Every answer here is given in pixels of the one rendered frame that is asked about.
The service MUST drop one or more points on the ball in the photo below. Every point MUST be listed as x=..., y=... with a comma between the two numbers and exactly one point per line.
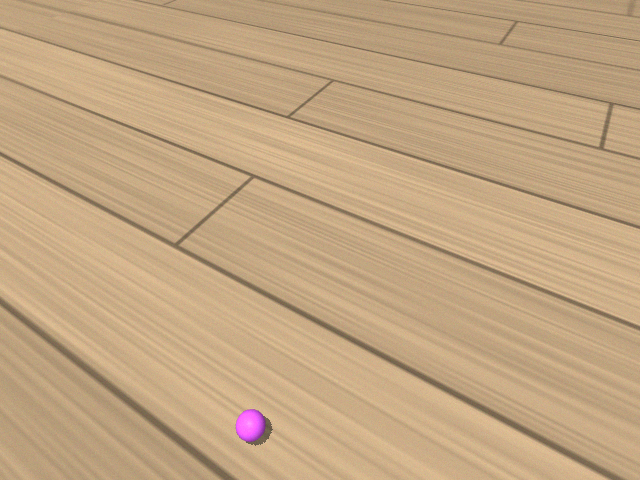
x=250, y=425

